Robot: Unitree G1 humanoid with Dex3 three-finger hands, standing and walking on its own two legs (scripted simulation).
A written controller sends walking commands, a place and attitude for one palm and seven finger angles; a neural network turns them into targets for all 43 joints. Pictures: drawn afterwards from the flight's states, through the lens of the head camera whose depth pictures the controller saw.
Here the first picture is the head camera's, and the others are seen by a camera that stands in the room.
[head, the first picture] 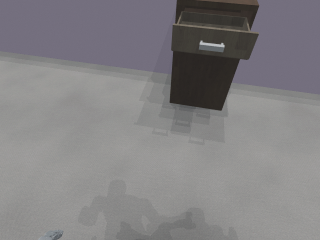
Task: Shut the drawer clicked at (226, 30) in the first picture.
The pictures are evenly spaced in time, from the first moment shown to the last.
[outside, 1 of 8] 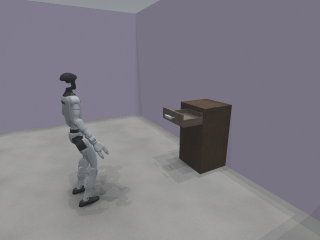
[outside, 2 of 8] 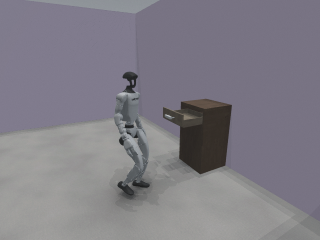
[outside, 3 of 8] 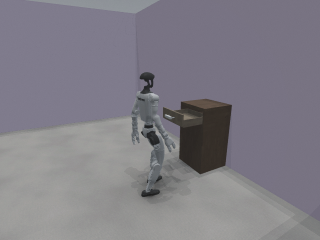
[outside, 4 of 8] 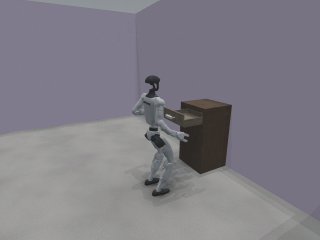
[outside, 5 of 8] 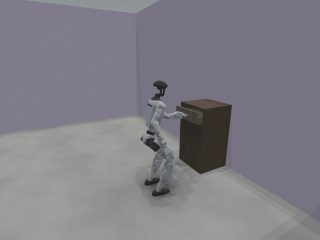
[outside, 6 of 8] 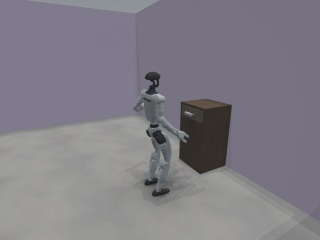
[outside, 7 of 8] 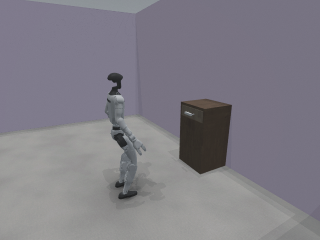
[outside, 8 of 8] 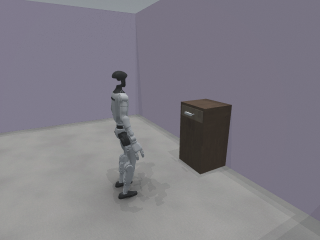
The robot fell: no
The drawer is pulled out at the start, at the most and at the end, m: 0.30 0.30 0.00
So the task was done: yes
